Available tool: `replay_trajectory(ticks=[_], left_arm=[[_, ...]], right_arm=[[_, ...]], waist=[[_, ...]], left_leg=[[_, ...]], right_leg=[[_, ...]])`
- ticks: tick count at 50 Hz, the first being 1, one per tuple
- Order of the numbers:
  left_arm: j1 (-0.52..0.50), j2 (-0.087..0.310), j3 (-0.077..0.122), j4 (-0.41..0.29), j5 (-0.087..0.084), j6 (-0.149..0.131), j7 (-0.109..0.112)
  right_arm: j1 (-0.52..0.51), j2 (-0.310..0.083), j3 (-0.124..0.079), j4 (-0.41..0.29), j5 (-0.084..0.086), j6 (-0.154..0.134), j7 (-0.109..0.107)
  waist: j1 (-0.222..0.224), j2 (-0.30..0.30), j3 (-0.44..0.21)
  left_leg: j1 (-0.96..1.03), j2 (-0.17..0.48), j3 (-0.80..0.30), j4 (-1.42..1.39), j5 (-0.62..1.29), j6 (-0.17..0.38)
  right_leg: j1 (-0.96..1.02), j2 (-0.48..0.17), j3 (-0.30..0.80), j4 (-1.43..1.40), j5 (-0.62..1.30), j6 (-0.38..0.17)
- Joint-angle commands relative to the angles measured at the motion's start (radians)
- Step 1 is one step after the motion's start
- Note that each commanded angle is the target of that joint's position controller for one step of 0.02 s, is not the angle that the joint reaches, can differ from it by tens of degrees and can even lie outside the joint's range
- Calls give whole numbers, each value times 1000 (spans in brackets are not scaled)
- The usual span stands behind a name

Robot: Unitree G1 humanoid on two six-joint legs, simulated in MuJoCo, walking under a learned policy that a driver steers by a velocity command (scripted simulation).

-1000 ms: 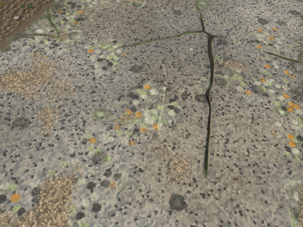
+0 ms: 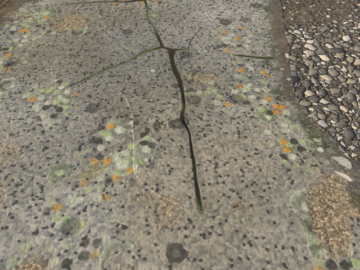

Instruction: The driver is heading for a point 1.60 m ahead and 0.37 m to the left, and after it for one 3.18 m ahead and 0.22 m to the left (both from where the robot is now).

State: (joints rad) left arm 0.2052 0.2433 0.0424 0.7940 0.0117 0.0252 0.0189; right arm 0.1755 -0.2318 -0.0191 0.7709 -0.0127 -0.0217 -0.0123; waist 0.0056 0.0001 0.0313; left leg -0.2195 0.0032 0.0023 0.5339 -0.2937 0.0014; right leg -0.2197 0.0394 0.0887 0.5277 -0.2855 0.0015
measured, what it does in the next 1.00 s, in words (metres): lifts its right foot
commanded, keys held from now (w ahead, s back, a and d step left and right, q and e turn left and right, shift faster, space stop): no key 0.70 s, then w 0.30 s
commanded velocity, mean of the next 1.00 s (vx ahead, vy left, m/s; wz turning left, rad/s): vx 0.07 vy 0.00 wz -0.01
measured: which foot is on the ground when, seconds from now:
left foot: down 0.00-1.00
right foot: down 0.00-0.76, up 0.78-1.00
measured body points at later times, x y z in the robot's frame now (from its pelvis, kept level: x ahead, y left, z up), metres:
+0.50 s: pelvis +0.00 +0.02 +0.00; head +0.01 +0.02 +0.45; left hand +0.07 +0.28 -0.14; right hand +0.09 -0.24 -0.13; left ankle +0.00 +0.12 -0.73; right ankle +0.00 -0.12 -0.73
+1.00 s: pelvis +0.05 -0.01 +0.01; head +0.05 -0.03 +0.46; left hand +0.11 +0.26 -0.12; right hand +0.05 -0.29 -0.14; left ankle +0.00 +0.12 -0.73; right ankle +0.06 -0.13 -0.73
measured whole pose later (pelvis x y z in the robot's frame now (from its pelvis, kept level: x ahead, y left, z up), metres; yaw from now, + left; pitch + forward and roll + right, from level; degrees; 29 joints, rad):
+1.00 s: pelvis +0.05 -0.01 +0.01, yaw +0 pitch +0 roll +0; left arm 0.21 0.25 0.05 1.07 -0.02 -0.08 0.00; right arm 0.35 -0.29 -0.04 1.00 0.03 -0.04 -0.02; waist -0.02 0.04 -0.01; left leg -0.11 0.01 -0.01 0.41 -0.30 0.02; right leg -0.28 -0.02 -0.04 0.55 -0.30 -0.03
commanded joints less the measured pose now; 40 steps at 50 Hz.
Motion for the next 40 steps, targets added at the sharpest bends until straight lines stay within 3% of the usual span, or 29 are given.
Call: replay_trajectory(ticks=[1,18,35,37,38,40], left_arm=[[-18,97,24,-40,-1,-14,8],[-1,98,28,126,-7,-9,29],[15,86,16,260,-9,-15,34],[33,71,12,277,-15,-14,36],[20,71,12,269,-19,-18,35],[-40,69,7,229,-23,-46,25]], right_arm=[[-12,-119,-28,-51,2,-13,-3],[17,-116,-19,79,6,-14,-4],[56,-118,-7,183,10,-8,-11],[79,-134,-13,200,15,-2,-16],[91,-168,-24,202,23,1,-19],[146,-224,-44,210,31,-3,-24]], waist=[[-8,-8,-45],[-3,6,-17],[-7,6,1],[-13,38,-7],[-24,85,18],[-51,175,85]], left_leg=[[10,61,-66,-95,154,27],[11,44,-60,-141,156,35],[23,38,-68,-173,143,49],[26,35,-89,-211,-153,71],[19,74,-157,-254,-340,107],[9,265,-419,-391,-562,217]], right_leg=[[12,-56,57,-73,190,-16],[60,-57,41,-100,216,2],[46,-53,15,-128,190,15],[16,-8,-41,-76,-16,9],[-50,18,-78,-3,-134,4],[-200,-16,-99,187,-169,-10]])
